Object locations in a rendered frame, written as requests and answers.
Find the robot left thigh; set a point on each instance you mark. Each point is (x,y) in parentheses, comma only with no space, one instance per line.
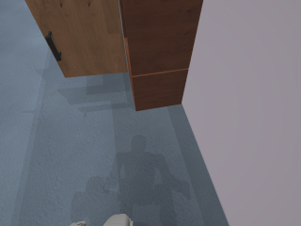
(119,220)

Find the cupboard door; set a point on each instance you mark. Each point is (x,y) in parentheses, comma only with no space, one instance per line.
(88,33)

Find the handle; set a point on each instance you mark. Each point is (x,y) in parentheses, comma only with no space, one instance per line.
(52,46)

